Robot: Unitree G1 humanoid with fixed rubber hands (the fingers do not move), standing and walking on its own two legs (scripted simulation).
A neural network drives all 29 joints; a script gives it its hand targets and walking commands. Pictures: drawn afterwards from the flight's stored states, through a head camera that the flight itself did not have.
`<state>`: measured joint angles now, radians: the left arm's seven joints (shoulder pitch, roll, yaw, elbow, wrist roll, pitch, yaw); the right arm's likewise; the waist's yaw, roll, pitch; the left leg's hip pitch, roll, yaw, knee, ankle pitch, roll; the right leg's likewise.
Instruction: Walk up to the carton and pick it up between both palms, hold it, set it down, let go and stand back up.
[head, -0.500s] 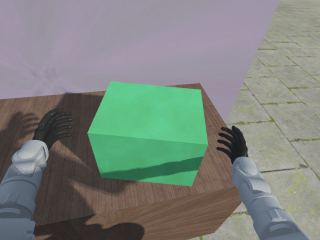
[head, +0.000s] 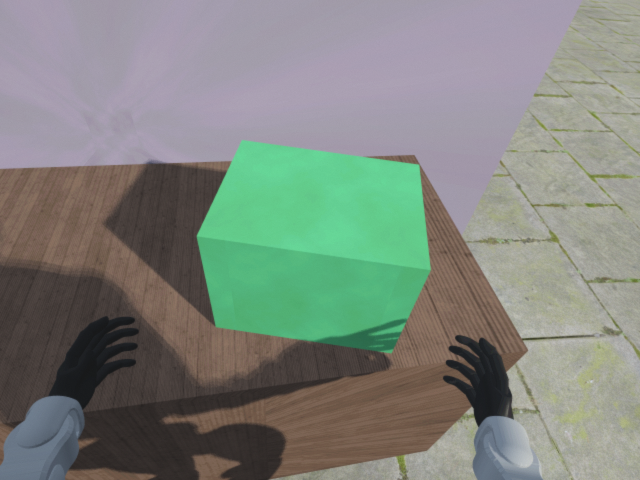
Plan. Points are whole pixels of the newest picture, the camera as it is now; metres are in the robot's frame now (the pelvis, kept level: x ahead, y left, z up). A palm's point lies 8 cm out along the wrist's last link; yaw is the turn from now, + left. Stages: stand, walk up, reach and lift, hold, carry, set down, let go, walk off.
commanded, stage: set down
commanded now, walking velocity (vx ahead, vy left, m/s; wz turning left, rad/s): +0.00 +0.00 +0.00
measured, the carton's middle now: (316, 246) +0.49 -0.01 -0.02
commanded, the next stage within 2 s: let go in 1.80 s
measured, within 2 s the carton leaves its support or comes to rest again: neither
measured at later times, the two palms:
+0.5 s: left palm (75, 433) +0.19 +0.28 -0.03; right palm (479, 431) +0.20 -0.21 -0.04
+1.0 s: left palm (95, 448) +0.18 +0.26 -0.05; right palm (478, 441) +0.19 -0.22 -0.06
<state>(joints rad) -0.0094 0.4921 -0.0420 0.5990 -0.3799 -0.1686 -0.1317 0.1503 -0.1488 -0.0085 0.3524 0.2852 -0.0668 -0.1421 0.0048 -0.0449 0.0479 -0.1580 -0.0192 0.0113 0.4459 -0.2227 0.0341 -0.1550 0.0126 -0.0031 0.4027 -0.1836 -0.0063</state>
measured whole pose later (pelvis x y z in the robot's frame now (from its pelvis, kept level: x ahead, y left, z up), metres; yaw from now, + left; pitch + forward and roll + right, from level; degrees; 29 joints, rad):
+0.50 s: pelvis +0.02 -0.01 +0.00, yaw +1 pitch -3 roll -1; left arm 0.20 0.47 -0.07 0.58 -0.37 -0.35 -0.16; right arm 0.26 -0.13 0.02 0.49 0.26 -0.31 -0.13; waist 0.02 0.00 0.07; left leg -0.15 -0.01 -0.01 0.49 -0.28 0.03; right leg -0.14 0.02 -0.01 0.44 -0.24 -0.01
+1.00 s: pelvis +0.03 +0.00 +0.00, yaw -1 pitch -5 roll -1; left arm 0.22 0.38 -0.05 0.60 -0.24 -0.22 -0.12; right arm 0.21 -0.14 0.01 0.66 0.17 -0.33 -0.08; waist 0.03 0.00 0.08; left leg -0.08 -0.01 0.02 0.42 -0.26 0.03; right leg -0.08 0.03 0.03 0.39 -0.22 -0.01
